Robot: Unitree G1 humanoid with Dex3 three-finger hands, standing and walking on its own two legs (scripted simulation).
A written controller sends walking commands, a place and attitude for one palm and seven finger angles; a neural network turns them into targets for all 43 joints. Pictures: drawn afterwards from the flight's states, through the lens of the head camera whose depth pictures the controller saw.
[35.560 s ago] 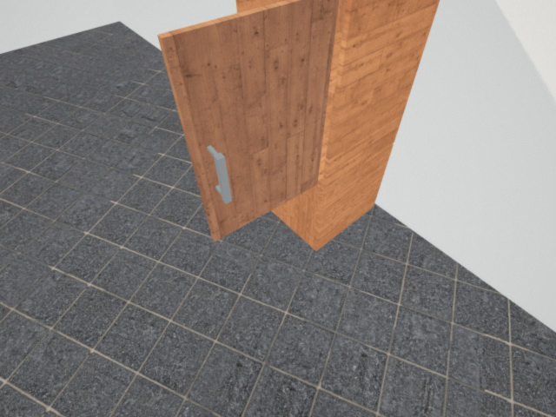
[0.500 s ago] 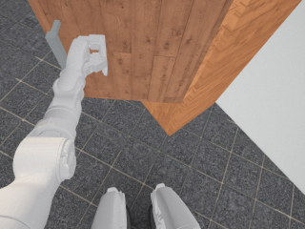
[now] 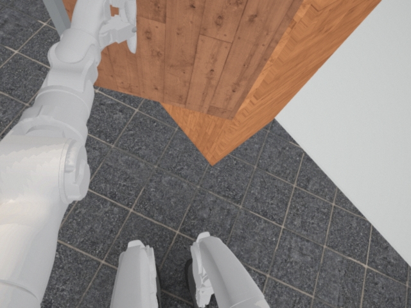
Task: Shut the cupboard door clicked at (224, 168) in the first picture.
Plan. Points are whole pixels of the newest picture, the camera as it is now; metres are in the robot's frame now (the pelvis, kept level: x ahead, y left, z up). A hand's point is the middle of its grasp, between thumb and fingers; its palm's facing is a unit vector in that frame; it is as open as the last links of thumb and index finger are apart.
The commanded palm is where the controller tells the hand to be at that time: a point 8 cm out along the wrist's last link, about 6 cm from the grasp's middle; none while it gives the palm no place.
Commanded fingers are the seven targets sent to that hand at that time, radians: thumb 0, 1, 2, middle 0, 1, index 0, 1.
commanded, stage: pull the fist back off the door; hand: left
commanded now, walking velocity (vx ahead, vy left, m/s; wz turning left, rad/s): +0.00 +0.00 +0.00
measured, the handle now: (61, 1) +0.64 +0.15 +0.09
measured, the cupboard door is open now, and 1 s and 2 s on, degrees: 40 36 36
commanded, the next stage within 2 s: draw the hand back to the body in 0.96 s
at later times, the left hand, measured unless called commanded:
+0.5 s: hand (162, 32) +0.58 +0.00 +0.09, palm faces +0.08 -0.99 -0.06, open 3.1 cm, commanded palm +0.54 +0.05 +0.09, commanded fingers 0.00 0.90 0.90 -1.30 -1.50 -1.30 -1.50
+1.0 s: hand (163, 65) +0.50 +0.00 +0.10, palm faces +0.05 -1.00 -0.04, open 3.1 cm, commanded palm +0.47 +0.07 +0.09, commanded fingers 0.00 0.90 0.90 -1.30 -1.50 -1.30 -1.50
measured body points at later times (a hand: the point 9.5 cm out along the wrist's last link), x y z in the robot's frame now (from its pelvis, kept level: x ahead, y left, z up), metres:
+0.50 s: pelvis +0.02 -0.01 +0.03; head +0.19 +0.00 +0.45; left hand +0.57 +0.05 +0.09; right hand -0.03 -0.23 -0.09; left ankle +0.05 +0.08 -0.58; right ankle +0.03 -0.09 -0.58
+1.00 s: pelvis +0.03 -0.03 +0.05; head +0.16 -0.03 +0.48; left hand +0.49 +0.06 +0.10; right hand +0.10 -0.29 -0.08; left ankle +0.05 +0.08 -0.58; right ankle +0.03 -0.09 -0.58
